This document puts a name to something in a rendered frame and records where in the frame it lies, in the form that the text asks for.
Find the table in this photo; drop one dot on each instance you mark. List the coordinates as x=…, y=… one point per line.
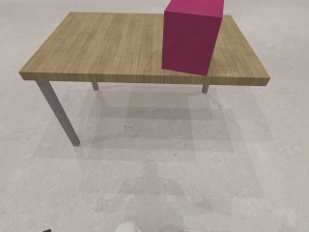
x=127, y=48

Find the robot left thigh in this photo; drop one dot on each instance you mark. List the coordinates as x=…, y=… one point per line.
x=127, y=227

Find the carton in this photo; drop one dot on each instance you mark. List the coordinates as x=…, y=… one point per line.
x=190, y=30

